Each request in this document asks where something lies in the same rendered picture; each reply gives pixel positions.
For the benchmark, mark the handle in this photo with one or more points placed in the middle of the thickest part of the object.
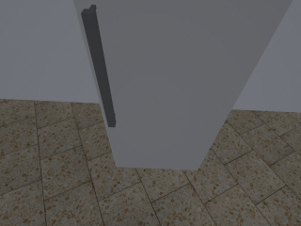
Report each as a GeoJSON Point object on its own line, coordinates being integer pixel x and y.
{"type": "Point", "coordinates": [91, 26]}

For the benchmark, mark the fridge door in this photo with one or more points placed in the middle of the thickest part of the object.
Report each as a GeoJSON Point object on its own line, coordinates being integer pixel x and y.
{"type": "Point", "coordinates": [175, 70]}

